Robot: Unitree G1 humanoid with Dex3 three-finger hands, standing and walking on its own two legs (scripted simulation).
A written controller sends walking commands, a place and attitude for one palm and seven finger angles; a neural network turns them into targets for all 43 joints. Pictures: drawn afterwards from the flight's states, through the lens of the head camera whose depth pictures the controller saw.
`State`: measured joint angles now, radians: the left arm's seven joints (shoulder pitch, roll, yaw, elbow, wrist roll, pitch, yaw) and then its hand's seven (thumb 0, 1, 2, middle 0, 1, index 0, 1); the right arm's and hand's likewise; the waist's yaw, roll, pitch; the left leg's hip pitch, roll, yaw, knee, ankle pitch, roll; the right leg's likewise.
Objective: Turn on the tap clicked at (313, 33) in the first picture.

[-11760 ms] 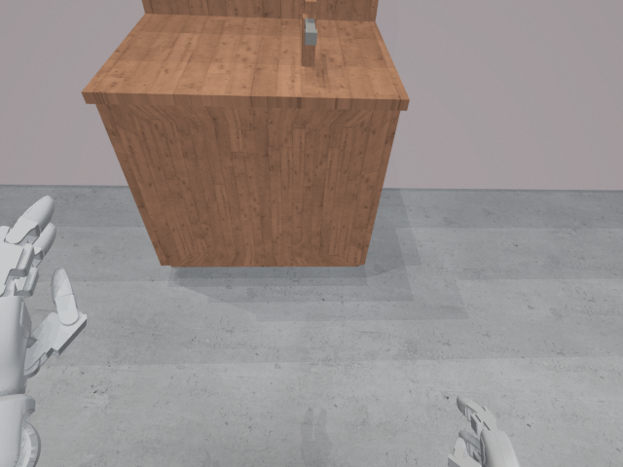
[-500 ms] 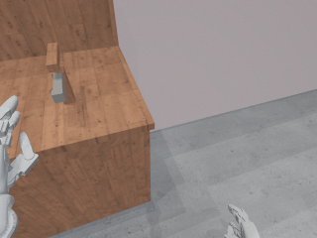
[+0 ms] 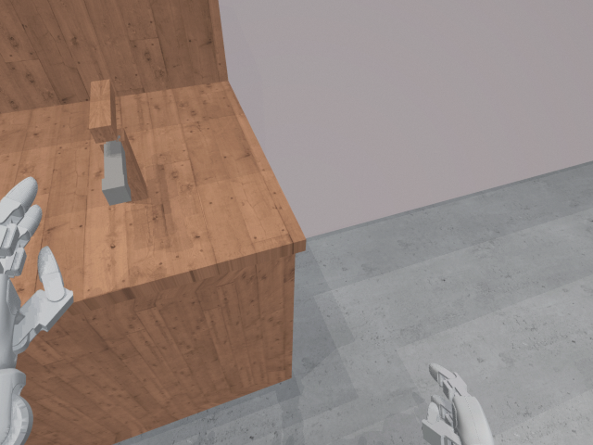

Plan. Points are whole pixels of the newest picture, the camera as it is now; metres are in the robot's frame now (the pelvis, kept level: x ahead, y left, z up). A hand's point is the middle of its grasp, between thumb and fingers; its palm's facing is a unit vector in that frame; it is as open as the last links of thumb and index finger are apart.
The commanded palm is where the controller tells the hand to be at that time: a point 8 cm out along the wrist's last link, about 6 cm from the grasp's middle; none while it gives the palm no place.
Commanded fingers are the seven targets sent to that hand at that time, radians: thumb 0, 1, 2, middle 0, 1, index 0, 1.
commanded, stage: come to a stop and stand still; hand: left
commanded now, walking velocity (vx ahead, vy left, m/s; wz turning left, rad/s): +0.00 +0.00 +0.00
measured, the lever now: (116, 190) +0.39 +0.28 +0.14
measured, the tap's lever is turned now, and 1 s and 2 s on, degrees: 0 0 0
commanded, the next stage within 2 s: look again from close up in 0.28 s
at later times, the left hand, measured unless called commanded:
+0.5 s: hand (4, 261) +0.23 +0.31 +0.19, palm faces +0.50 -0.79 -0.36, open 7.4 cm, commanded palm +0.15 +0.30 +0.18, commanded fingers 0.00 0.90 0.90 -0.20 -0.30 -0.20 -0.30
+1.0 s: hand (14, 326) +0.18 +0.28 +0.17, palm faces +0.43 -0.84 -0.32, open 7.4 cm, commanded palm +0.12 +0.31 +0.18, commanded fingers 0.00 0.90 0.90 -0.20 -0.30 -0.20 -0.30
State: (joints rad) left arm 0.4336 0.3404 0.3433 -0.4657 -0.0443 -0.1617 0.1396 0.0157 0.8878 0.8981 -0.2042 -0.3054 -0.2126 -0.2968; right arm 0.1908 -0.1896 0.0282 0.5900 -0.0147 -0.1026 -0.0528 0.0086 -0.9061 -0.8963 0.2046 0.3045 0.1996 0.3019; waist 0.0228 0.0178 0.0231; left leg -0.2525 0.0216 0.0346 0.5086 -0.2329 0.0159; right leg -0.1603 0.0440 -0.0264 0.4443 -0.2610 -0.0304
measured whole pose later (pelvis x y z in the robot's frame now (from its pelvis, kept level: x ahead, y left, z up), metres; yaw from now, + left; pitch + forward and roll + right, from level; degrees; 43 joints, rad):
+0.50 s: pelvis -0.02 +0.02 +0.00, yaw -1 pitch -1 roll -2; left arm 0.17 0.44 0.44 -0.29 -0.03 -0.19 0.10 0.02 0.89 0.90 -0.21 -0.31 -0.21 -0.30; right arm 0.17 -0.21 0.01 0.56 0.01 -0.10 -0.01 0.01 -0.91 -0.90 0.21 0.30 0.20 0.30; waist 0.07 -0.03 0.06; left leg -0.26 0.00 0.06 0.45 -0.18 0.04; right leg -0.18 0.02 -0.01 0.39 -0.20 0.00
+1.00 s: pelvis -0.04 +0.03 +0.00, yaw +1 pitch -3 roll -1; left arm 0.36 0.33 0.34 -0.40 -0.01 -0.19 0.10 0.02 0.89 0.90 -0.20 -0.30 -0.21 -0.30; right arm 0.23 -0.16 0.03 0.58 0.00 -0.12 -0.01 0.01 -0.90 -0.90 0.21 0.31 0.20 0.30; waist 0.03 -0.02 0.03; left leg -0.27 -0.01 0.06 0.48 -0.19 0.06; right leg -0.20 0.02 0.01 0.49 -0.32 -0.03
